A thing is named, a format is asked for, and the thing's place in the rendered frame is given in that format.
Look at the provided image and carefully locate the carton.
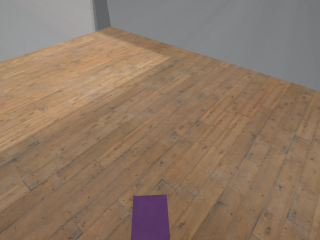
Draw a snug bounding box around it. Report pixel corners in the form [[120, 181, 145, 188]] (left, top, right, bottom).
[[131, 194, 170, 240]]

